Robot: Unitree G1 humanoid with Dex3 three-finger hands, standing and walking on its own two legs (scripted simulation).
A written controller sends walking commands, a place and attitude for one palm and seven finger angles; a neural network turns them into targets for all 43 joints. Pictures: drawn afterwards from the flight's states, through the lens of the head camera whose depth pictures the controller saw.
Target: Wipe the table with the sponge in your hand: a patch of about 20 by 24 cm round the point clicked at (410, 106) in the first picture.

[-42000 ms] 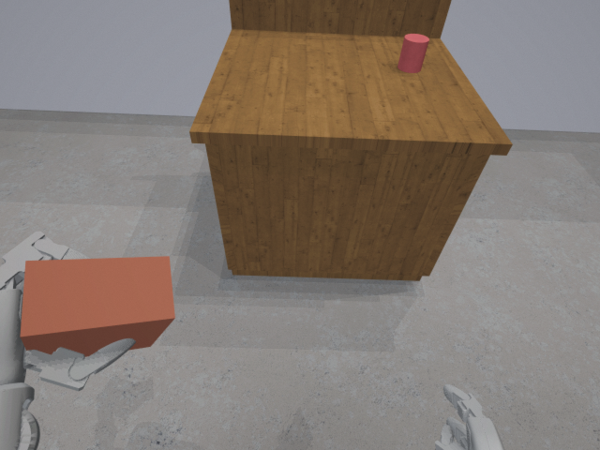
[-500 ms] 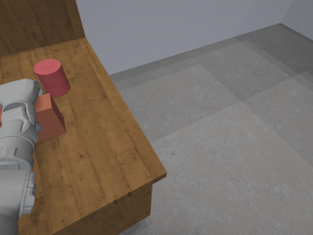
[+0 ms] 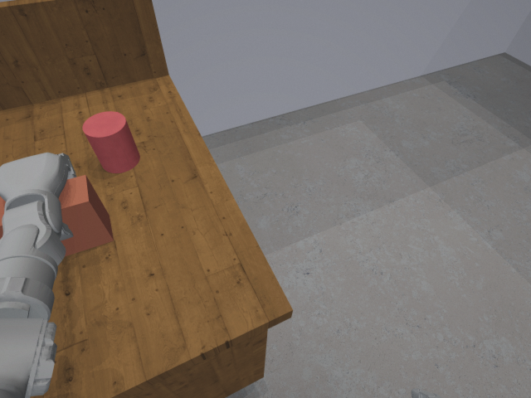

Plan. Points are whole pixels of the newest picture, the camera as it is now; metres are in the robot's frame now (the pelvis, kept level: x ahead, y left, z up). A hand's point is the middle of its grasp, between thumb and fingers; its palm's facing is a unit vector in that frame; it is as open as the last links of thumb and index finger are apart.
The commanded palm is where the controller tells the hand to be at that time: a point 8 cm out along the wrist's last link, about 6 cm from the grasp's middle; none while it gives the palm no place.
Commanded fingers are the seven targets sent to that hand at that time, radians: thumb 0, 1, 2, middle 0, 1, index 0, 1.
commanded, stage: wipe back along the first lane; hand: left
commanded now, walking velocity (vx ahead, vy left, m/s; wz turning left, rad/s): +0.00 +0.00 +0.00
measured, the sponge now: (63, 227) +0.38 +0.36 +0.01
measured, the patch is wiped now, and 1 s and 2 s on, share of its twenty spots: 1.00 1.00 1.00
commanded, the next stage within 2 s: lift the sponge slowly off the table in 1.76 s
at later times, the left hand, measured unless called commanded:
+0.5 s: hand (50, 217) +0.36 +0.35 +0.06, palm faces -0.05 -0.01 -1.00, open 10.1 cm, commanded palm +0.31 +0.33 +0.08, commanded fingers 0.00 0.10 1.30 -1.20 -1.60 -1.20 -1.60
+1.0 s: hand (52, 246) +0.31 +0.33 +0.06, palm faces +0.01 -0.02 -1.00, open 10.0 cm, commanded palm +0.26 +0.30 +0.08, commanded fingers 0.00 0.10 1.30 -1.20 -1.60 -1.20 -1.60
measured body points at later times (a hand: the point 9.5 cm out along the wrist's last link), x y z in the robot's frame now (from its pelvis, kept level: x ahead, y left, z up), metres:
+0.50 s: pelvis +0.01 -0.01 +0.00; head +0.04 -0.01 +0.45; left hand +0.36 +0.35 +0.12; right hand +0.13 -0.27 -0.12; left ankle +0.00 +0.09 -0.72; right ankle -0.04 -0.14 -0.72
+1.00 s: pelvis +0.01 +0.00 +0.01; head +0.02 -0.02 +0.46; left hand +0.31 +0.32 +0.12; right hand +0.20 -0.23 -0.10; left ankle +0.00 +0.09 -0.72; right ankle -0.04 -0.14 -0.72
